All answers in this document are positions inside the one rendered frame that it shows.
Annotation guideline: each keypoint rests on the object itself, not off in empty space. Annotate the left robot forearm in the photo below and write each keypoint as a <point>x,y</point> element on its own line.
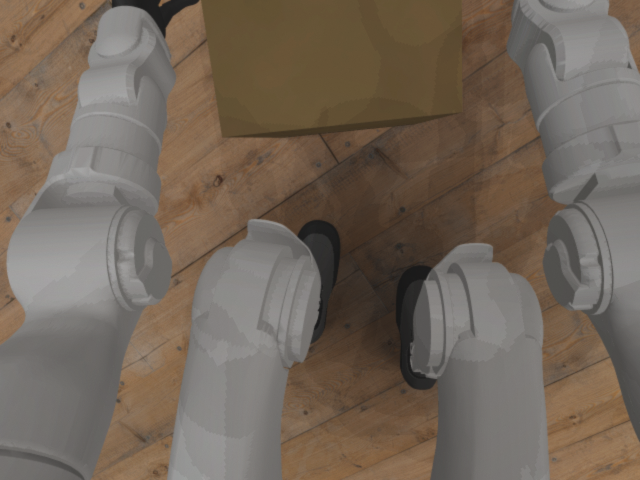
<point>116,133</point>

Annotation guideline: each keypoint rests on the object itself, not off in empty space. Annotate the right robot forearm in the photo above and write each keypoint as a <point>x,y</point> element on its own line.
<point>583,87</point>

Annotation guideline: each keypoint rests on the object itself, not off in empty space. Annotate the right robot shin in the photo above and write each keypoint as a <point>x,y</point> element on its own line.
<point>475,253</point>

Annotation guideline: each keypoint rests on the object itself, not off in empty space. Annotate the carton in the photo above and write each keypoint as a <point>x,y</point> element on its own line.
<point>287,68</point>

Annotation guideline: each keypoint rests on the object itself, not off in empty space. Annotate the robot left upper arm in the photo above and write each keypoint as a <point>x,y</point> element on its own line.
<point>83,276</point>

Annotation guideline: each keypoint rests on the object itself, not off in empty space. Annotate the robot right upper arm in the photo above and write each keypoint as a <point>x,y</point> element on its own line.
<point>592,263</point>

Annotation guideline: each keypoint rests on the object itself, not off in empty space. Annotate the robot left thigh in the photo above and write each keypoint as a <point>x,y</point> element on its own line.
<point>261,319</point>

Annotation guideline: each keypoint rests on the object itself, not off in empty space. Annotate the robot left hand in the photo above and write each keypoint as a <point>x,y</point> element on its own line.
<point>161,15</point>

